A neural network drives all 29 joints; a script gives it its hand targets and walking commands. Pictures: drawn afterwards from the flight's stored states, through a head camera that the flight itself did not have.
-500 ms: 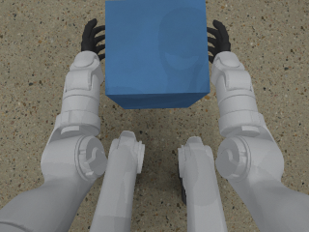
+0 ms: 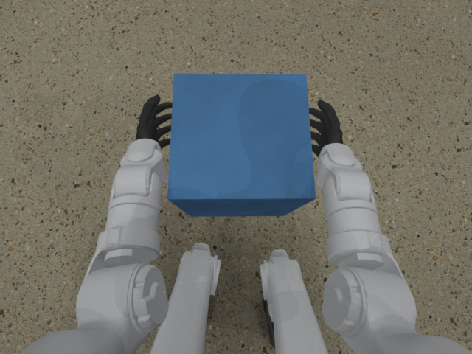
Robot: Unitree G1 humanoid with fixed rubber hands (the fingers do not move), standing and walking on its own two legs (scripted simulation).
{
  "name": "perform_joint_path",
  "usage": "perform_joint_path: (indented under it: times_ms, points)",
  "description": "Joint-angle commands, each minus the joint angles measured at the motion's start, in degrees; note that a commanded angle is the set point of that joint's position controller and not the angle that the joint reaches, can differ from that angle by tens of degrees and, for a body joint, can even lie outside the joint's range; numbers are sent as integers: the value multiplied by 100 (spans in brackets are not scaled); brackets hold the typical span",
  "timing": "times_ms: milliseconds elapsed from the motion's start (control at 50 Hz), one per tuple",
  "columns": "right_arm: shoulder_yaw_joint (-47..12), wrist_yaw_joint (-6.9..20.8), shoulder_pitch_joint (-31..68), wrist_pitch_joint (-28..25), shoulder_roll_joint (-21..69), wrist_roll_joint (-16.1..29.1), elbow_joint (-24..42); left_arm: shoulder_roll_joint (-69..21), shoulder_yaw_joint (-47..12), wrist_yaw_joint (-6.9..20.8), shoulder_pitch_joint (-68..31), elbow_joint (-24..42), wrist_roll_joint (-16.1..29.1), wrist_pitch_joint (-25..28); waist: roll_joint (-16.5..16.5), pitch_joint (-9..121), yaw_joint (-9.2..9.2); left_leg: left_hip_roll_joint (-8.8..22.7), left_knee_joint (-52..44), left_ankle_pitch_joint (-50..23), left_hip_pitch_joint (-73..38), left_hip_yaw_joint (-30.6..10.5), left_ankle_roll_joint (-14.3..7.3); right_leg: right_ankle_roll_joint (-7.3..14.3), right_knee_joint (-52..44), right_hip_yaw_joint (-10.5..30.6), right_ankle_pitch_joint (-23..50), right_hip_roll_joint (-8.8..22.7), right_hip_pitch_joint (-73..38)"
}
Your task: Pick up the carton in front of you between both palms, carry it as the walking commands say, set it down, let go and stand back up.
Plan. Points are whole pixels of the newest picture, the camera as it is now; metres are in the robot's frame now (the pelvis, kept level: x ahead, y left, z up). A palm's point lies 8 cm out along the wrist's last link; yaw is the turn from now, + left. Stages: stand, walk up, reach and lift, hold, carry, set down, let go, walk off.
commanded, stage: reach and lift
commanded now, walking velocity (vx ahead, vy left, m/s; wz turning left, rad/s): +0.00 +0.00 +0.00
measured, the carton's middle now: (238, 157) +0.45 +0.02 -0.12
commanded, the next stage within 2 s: hold in 1.90 s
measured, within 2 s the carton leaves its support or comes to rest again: neither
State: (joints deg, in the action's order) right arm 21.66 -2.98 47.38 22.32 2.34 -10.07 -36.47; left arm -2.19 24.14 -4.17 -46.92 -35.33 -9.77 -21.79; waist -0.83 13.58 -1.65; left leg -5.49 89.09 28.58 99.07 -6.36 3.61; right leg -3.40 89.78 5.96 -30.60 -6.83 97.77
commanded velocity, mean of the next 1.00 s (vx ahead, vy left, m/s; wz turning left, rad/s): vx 0.00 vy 0.00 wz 0.00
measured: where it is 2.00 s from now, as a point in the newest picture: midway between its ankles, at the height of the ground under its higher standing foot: (234, 321)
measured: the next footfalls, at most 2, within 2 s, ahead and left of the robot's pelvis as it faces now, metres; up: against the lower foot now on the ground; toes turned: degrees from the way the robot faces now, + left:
none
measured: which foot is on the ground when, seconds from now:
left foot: down 0.00-1.00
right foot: down 0.00-1.00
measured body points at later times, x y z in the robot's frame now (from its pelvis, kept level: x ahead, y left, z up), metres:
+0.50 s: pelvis +0.04 +0.00 +0.14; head +0.14 +0.00 +0.58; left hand +0.41 +0.17 +0.11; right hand +0.41 -0.14 +0.10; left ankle +0.09 +0.13 -0.53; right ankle +0.08 -0.13 -0.53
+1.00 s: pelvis +0.07 +0.00 +0.21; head +0.03 +0.00 +0.66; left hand +0.37 +0.16 +0.23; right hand +0.37 -0.15 +0.23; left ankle +0.09 +0.13 -0.53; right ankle +0.08 -0.13 -0.53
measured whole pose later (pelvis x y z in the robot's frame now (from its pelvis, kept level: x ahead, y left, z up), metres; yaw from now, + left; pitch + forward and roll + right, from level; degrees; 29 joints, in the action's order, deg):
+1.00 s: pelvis +0.07 +0.00 +0.21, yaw +1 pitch -2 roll +0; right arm 12.9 -0.6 12.8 34.6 8.2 -13.7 -21.6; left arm -8.4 14.0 -1.9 -13.8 -22.2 -14.3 -33.8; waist -0.3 5.0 0.6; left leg -2.7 26.6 13.1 11.6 -8.8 0.9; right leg -0.9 26.4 8.3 -14.5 -2.4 10.1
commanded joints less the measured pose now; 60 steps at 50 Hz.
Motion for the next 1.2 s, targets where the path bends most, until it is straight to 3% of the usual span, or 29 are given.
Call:
perform_joint_path:
  times_ms: [0, 100, 220, 340, 460, 580, 800, 920, 1020, 1100, 1180]
  points:
    - [-3126, 1351, 3265, -309, 6308, 847, -162, -6300, -3235, 1598, -2994, -524, 811, 116, -17, 4460, -103, -409, -1475, -1587, -3770, 861, -153, 108, -1616, -757, 1418, -340, -3082]
    - [-2921, 1318, 2698, -354, 6271, 600, -290, -6334, -3025, 1643, -2429, -717, 614, 164, -3, 3805, -37, -392, -2146, -1469, -4231, 714, -203, 142, -2320, -619, 1389, -278, -3696]
    - [-3124, 1271, 2255, -539, 6320, 591, -50, -6471, -3292, 1621, -2030, -500, 653, 346, 25, 3737, 77, -349, -2734, -1781, -5017, 548, -201, 195, -2901, -494, 1771, -237, -4521]
    - [-3419, 1330, 1615, -512, 6443, 633, 158, -6584, -3606, 1604, -1382, -295, 618, 334, 117, 3396, 47, -281, -3459, -1836, -5864, 451, -226, 228, -3591, -360, 1867, -178, -5349]
    - [-3671, 1431, 904, -286, 6438, 674, 347, -6570, -3792, 1619, -656, -94, 597, 130, 124, 2601, 13, -190, -4261, -2043, -6759, 317, -262, 258, -4378, -254, 2089, -73, -6250]
    - [-3924, 1448, 302, -82, 6430, 741, 698, -6630, -4048, 1648, -77, 219, 716, -81, 75, 2029, 123, -132, -4966, -2692, -7784, 181, -250, 277, -5110, -156, 2737, 21, -7230]
    - [-4343, 1543, -688, 748, 6189, 953, 1575, -6410, -4497, 1688, 911, 1082, 918, -917, 82, 728, 225, -32, -6266, -3433, -9234, 81, -184, 230, -6428, -113, 3457, 127, -8798]
    - [-3906, 1630, -691, 1154, 5964, 797, 1584, -6152, -4101, 1724, 927, 1163, 714, -1260, 76, -299, 191, 2, -6662, -2518, -9227, 161, -264, 256, -6836, -168, 2600, 167, -8785]
    - [-3558, 1770, 58, 1105, 6085, 680, 1299, -6270, -3790, 1851, 121, 995, 595, -1205, 120, -537, 139, 49, -6675, -1488, -9056, 257, -330, 335, -6831, -210, 1576, 215, -8519]
    - [-3866, 1829, 649, 1002, 6412, 841, 1508, -6567, -4132, 1947, -560, 1228, 823, -1122, 104, 287, 162, 48, -6515, -1606, -9294, 261, -330, 353, -6686, -204, 1674, 201, -8704]
    - [-3631, 1805, 678, 1046, 6220, 639, 1249, -6484, -3903, 1955, -518, 846, 677, -1179, 86, 129, 207, 45, -6608, -1363, -9251, 287, -315, 341, -6777, -216, 1415, 215, -8635]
